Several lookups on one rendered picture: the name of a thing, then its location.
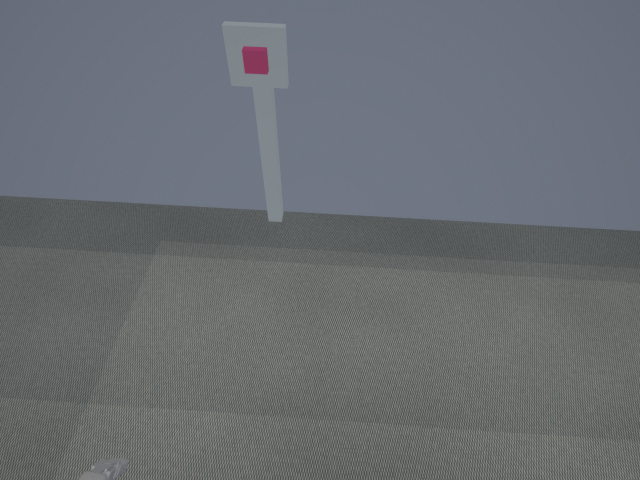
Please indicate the panel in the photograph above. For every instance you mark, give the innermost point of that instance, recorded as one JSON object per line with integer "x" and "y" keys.
{"x": 273, "y": 36}

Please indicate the left robot hand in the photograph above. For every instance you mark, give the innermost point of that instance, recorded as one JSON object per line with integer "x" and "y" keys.
{"x": 106, "y": 470}

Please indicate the button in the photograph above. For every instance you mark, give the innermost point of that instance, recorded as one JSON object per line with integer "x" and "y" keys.
{"x": 255, "y": 60}

